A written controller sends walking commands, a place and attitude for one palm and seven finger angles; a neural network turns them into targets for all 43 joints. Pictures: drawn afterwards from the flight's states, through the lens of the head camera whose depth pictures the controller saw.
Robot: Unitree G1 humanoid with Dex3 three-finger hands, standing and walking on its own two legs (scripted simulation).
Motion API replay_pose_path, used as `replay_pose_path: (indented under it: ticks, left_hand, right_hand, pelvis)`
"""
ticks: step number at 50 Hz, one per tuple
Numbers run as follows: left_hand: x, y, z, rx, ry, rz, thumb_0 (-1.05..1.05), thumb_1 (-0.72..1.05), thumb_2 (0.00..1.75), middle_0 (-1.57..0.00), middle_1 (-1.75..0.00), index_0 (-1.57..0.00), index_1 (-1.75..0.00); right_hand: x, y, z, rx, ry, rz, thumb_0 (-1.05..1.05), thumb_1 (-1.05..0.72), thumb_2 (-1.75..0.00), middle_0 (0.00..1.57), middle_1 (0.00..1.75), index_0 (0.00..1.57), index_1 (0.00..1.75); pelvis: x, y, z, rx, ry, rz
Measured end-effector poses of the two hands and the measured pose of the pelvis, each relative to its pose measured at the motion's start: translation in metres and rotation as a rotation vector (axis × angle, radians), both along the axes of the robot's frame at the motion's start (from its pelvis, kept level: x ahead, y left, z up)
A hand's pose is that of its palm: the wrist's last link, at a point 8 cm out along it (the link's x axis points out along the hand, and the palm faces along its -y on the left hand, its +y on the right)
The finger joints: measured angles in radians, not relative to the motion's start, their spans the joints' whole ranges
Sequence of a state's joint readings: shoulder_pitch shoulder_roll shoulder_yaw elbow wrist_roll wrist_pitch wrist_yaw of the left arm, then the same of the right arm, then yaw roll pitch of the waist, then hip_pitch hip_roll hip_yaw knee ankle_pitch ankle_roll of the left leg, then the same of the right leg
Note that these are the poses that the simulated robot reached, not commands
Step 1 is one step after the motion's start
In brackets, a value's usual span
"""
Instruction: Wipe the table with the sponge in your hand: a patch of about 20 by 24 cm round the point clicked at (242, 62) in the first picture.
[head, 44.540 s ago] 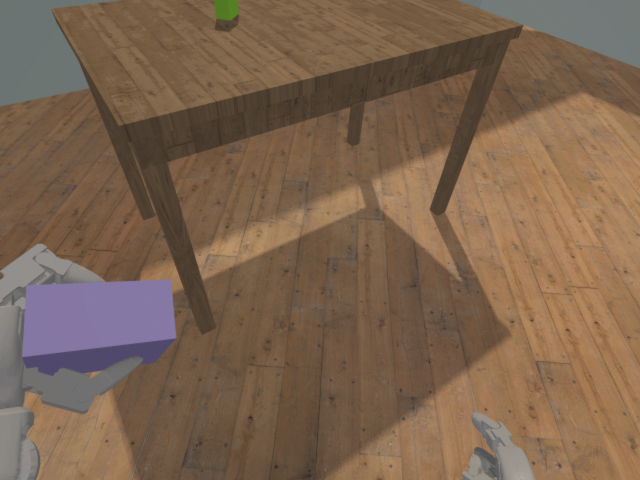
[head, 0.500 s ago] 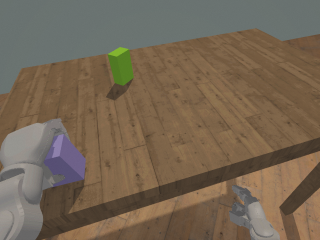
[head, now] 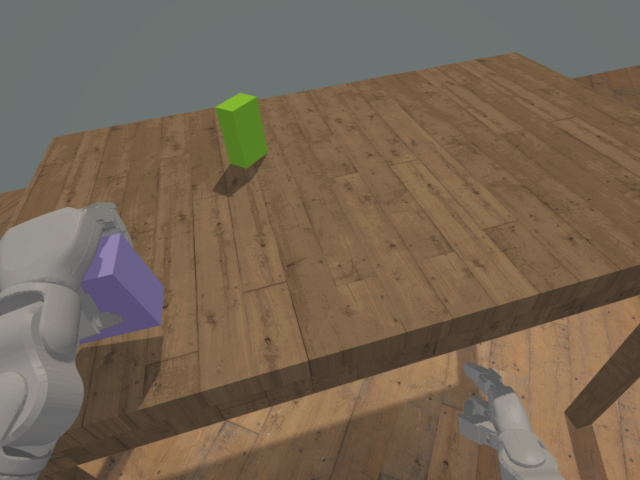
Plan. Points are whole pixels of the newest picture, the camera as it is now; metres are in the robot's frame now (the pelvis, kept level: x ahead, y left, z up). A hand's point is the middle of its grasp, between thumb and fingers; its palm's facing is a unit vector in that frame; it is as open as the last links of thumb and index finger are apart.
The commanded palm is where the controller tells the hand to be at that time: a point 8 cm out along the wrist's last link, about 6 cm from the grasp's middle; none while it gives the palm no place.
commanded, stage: lift the sponge slowly off the table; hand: left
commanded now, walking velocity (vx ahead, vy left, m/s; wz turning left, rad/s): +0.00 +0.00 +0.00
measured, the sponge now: (103, 300) +0.23 +0.31 +0.14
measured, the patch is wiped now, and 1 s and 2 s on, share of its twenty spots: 0.95 0.95 0.95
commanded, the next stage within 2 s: bring the sponge back beside the body in 0.82 s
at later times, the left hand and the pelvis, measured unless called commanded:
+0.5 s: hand (77, 249) +0.23 +0.29 +0.23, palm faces +0.25 -0.06 -0.97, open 9.8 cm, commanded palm +0.18 +0.30 +0.30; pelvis -0.01 -0.01 +0.00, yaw +0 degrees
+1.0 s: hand (75, 233) +0.24 +0.29 +0.24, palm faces +0.28 -0.09 -0.95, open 9.8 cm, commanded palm +0.17 +0.29 +0.31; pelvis -0.02 +0.00 +0.00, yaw -1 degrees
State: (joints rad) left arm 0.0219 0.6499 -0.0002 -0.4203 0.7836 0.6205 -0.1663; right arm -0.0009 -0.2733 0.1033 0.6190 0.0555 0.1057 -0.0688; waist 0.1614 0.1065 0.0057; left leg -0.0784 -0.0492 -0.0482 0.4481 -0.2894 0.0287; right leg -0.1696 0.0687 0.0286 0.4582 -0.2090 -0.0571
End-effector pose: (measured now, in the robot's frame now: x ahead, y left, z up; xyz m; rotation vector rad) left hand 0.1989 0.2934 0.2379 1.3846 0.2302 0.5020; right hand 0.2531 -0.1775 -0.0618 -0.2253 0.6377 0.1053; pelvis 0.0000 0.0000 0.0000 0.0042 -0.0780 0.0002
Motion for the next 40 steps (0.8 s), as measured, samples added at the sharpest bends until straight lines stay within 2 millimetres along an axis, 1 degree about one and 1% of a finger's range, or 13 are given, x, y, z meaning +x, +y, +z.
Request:
replay_pose_path:
  ticks: [6,12,21,26,32,40]
  left_hand:
    - [0.001,-0.008,0.013,0.03,-0.021,-0.03,-0.01,-0.52,1.08,-0.72,-1.36,-0.8,-1.34]
    - [0.002,-0.009,0.024,0.044,-0.042,-0.027,-0.01,-0.52,1.08,-0.72,-1.36,-0.8,-1.34]
    - [0.0,-0.011,0.032,0.041,-0.048,-0.034,-0.01,-0.52,1.08,-0.72,-1.36,-0.8,-1.34]
    - [-0.001,-0.005,0.037,0.053,-0.055,-0.016,-0.01,-0.52,1.08,-0.72,-1.36,-0.8,-1.34]
    - [0.001,0.001,0.045,0.049,-0.069,0.002,-0.01,-0.52,1.08,-0.72,-1.36,-0.8,-1.34]
    - [0.003,-0.008,0.055,0.051,-0.095,-0.046,-0.01,-0.52,1.08,-0.72,-1.36,-0.8,-1.34]
  right_hand:
    - [-0.002,-0.001,0.0,0.008,-0.009,-0.003,0.02,-0.9,-0.9,0.2,0.3,0.21,0.31]
    - [-0.004,-0.004,0.001,0.018,-0.016,-0.007,0.02,-0.9,-0.9,0.2,0.3,0.2,0.3]
    - [-0.007,-0.008,0.003,0.014,-0.03,-0.01,0.02,-0.9,-0.9,0.2,0.3,0.2,0.3]
    - [-0.009,-0.01,0.004,0.007,-0.034,-0.012,0.02,-0.9,-0.9,0.2,0.3,0.2,0.3]
    - [-0.011,-0.009,0.006,0.0,-0.039,-0.013,0.02,-0.9,-0.9,0.2,0.3,0.2,0.3]
    - [-0.013,-0.005,0.005,0.014,-0.042,-0.022,0.02,-0.9,-0.9,0.2,0.3,0.19,0.3]
  pelvis:
    - [-0.002,-0.003,0.0,0.003,-0.003,-0.001]
    - [-0.006,-0.005,0.0,0.005,-0.003,-0.002]
    - [-0.011,-0.007,-0.001,0.008,-0.004,-0.004]
    - [-0.014,-0.007,-0.001,0.008,-0.009,-0.003]
    - [-0.018,-0.007,-0.001,0.008,-0.012,0.003]
    - [-0.019,-0.002,-0.001,0.01,-0.011,-0.005]
